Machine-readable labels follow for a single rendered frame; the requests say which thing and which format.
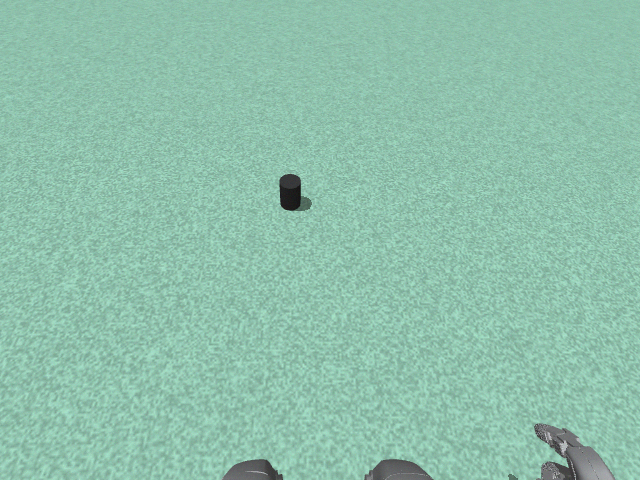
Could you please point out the can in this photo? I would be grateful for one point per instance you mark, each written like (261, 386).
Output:
(290, 192)

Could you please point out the right robot hand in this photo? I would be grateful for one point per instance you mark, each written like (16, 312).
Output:
(584, 463)

